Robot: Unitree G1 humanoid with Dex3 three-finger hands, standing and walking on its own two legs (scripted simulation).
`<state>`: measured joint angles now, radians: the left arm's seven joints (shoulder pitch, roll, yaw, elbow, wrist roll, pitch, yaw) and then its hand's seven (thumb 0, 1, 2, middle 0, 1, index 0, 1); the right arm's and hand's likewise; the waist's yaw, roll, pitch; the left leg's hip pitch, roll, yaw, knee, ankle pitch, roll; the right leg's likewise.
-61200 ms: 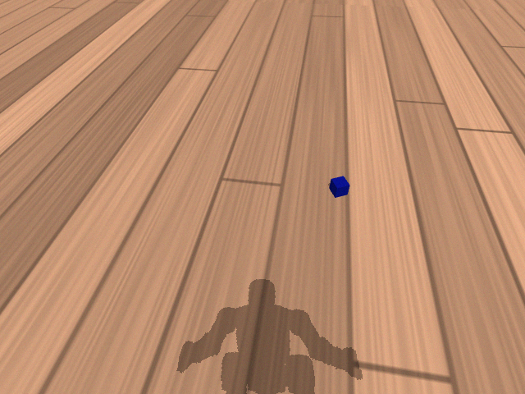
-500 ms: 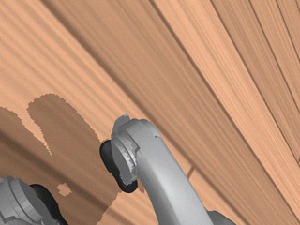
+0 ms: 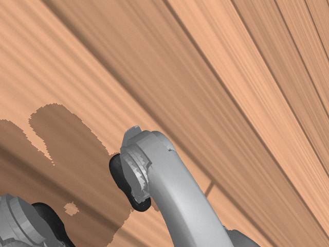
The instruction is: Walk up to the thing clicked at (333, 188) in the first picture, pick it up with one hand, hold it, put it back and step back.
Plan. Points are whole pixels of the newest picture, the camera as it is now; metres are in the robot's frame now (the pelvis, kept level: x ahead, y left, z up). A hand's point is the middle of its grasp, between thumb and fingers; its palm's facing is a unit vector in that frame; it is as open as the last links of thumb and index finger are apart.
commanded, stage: settle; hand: left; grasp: from above
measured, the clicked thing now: out of the picture +0.50 +0.32 -0.30
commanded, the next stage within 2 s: lift in 0.92 s
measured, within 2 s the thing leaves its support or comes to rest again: leaves its support in 0.40 s
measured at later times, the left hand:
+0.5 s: hand out of the picture +0.49 +0.34 -0.24, palm faces -0.19 -0.36 -0.91, open 9.8 cm
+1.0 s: hand out of the picture +0.47 +0.34 -0.17, palm faces -0.21 -0.40 -0.89, open 9.8 cm
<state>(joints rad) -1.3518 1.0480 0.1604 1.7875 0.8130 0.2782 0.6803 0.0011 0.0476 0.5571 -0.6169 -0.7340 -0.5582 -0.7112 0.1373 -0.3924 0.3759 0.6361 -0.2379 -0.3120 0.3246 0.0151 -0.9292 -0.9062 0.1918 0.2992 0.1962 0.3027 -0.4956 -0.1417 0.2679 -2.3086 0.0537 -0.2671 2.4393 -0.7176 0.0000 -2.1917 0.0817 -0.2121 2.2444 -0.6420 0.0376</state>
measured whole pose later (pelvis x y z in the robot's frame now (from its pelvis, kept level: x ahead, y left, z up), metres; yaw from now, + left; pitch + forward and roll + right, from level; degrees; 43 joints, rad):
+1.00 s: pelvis +0.00 -0.01 +0.00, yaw +5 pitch +34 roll -9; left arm -1.32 0.82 0.19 1.67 0.83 0.42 0.48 0.02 0.11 0.48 -0.93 -0.72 -0.62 -0.58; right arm 0.22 -0.33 0.20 0.79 -0.16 -0.28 0.27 0.00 -0.91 -0.91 0.19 0.30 0.20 0.30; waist -0.38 0.00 0.05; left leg -2.32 0.05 -0.17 2.40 -0.69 -0.01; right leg -2.26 0.06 -0.13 2.29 -0.65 0.01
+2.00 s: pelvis +0.02 -0.02 +0.22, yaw +13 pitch +29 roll -2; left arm -0.72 0.34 -0.05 1.01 0.68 0.66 0.28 0.03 0.11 0.49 -1.02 -0.70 -0.64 -0.54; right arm 0.16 -0.26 0.02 0.83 0.03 -0.15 0.04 0.01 -0.92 -0.91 0.19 0.30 0.20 0.30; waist -0.12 0.07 -0.23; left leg -1.58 0.05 -0.05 1.67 -0.59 -0.02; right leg -1.55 0.03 -0.04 1.64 -0.59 -0.01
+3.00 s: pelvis +0.08 +0.00 +0.41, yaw +15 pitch +9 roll +0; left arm -0.63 0.18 -0.11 1.12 0.60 0.71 0.38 0.07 0.21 0.34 -1.01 -0.66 -0.65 -0.47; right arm 0.25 -0.27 0.01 0.86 0.03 -0.15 0.07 0.01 -0.90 -0.90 0.20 0.30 0.20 0.30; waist -0.05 0.02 -0.09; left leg -0.56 0.03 0.00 0.75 -0.35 -0.02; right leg -0.55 0.01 0.00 0.75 -0.36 -0.01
